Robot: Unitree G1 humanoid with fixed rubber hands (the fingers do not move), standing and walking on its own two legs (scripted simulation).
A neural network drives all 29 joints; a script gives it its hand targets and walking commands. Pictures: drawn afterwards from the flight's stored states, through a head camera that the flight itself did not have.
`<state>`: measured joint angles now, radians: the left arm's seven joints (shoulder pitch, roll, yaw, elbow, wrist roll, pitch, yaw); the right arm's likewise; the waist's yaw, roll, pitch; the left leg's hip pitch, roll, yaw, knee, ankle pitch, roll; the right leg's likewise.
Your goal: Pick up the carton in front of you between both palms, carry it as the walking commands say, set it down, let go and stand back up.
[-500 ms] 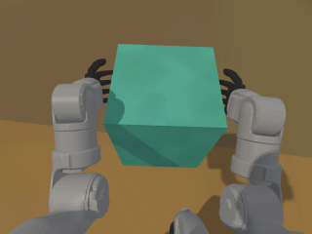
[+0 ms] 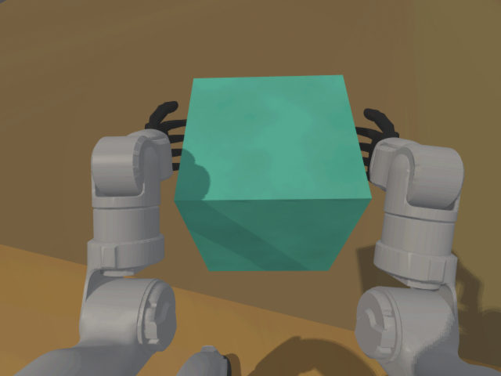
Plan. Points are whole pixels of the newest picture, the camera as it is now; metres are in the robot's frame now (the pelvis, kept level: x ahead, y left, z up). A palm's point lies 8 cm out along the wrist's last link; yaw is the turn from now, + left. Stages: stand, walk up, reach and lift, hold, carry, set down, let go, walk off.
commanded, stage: carry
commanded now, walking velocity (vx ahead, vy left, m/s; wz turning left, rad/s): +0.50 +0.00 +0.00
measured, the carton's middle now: (268, 184) +0.40 +0.01 +0.10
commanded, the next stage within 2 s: none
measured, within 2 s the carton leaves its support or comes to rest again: neither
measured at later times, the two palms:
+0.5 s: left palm (208, 28) +0.70 +0.15 +0.20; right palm (363, 40) +0.69 -0.15 +0.19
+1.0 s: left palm (215, 2) +0.98 +0.19 +0.14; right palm (329, 2) +0.99 -0.11 +0.15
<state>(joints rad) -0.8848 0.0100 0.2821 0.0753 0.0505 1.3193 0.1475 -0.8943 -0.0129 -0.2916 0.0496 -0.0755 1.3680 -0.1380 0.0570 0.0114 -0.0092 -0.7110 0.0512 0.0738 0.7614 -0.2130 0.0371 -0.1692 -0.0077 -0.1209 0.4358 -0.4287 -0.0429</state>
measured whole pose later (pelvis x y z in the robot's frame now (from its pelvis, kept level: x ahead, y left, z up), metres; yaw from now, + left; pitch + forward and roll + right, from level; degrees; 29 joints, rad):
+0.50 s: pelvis +0.31 +0.01 +0.01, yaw +0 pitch +5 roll -1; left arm -0.91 0.04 0.29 0.11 0.07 1.34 0.13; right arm -0.88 0.00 -0.27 0.09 -0.05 1.35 -0.15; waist -0.03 0.01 -0.03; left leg -0.13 0.02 0.11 0.49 -0.49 0.01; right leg -0.61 -0.01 -0.13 0.60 -0.19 -0.05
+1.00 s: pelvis +0.63 +0.03 +0.02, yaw +0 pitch +4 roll +1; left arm -0.65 -0.01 0.24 0.15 0.09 1.22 0.12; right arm -0.68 0.05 -0.24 0.16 -0.10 1.23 -0.13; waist 0.00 -0.03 -0.08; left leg -0.49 0.01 0.18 0.51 -0.08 0.07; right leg -0.18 -0.06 -0.08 0.76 -0.47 0.01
